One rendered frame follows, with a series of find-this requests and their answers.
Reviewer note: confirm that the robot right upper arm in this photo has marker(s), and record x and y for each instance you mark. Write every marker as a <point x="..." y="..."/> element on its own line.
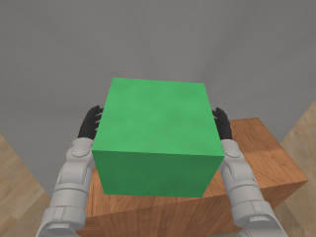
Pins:
<point x="261" y="232"/>

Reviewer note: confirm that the robot right forearm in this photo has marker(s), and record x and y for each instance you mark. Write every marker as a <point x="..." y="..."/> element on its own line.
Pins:
<point x="249" y="209"/>

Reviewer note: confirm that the pedestal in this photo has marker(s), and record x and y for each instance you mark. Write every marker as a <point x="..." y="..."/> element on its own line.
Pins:
<point x="277" y="176"/>

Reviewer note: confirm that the robot left forearm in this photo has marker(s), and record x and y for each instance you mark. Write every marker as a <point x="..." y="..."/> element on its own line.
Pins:
<point x="66" y="212"/>

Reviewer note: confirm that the left robot hand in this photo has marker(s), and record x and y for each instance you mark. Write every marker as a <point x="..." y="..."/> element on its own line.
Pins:
<point x="89" y="124"/>

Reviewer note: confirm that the right robot hand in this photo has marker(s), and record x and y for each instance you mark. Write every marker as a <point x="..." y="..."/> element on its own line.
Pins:
<point x="222" y="124"/>

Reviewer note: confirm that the carton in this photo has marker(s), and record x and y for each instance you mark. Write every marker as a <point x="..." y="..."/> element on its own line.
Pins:
<point x="156" y="139"/>

